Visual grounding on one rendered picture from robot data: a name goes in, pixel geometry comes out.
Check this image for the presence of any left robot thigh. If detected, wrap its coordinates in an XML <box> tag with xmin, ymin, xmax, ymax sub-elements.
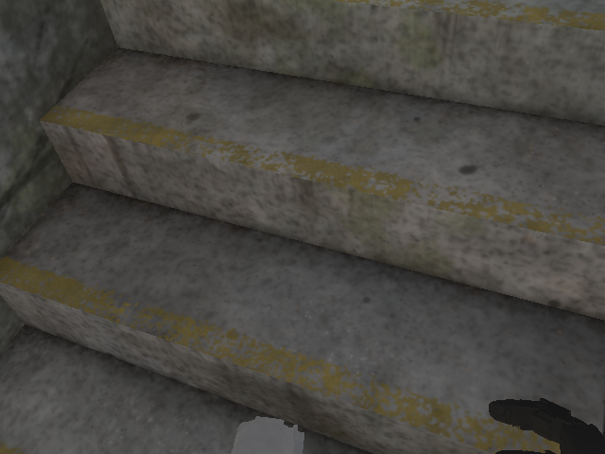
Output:
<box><xmin>231</xmin><ymin>416</ymin><xmax>304</xmax><ymax>454</ymax></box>

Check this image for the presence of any robot right hand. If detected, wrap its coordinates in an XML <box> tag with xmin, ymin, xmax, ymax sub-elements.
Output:
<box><xmin>489</xmin><ymin>398</ymin><xmax>605</xmax><ymax>454</ymax></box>

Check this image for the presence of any left robot shin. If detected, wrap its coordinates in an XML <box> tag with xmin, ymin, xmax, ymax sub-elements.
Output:
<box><xmin>233</xmin><ymin>422</ymin><xmax>248</xmax><ymax>445</ymax></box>

